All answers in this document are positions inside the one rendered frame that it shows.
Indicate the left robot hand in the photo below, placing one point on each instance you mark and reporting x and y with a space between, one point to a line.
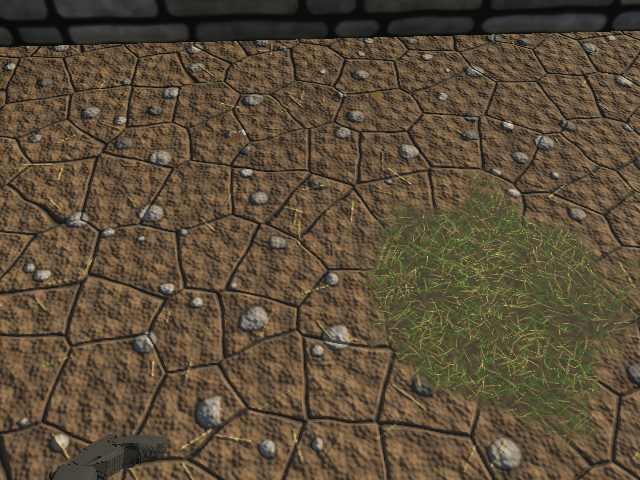
108 455

